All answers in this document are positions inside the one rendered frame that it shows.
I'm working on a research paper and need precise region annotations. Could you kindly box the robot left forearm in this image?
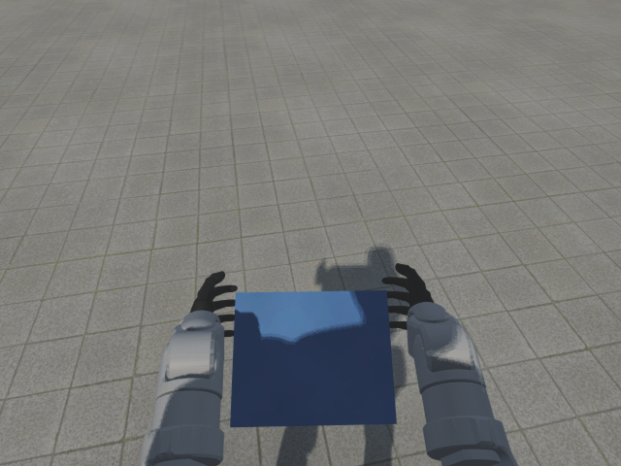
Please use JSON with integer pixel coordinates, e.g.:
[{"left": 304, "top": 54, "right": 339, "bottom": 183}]
[{"left": 139, "top": 311, "right": 224, "bottom": 466}]

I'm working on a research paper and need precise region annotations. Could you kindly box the right robot hand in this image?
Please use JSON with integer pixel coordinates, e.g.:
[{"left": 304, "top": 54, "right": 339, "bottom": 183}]
[{"left": 382, "top": 263, "right": 434, "bottom": 330}]

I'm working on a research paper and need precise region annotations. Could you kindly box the carton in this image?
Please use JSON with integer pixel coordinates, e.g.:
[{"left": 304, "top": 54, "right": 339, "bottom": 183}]
[{"left": 230, "top": 290, "right": 397, "bottom": 427}]

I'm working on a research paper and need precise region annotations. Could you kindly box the left robot hand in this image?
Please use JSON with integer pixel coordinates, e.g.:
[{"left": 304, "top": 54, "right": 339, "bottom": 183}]
[{"left": 190, "top": 271, "right": 238, "bottom": 337}]

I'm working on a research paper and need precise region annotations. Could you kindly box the robot right forearm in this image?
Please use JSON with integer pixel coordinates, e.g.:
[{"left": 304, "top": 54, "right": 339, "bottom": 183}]
[{"left": 407, "top": 302, "right": 518, "bottom": 466}]

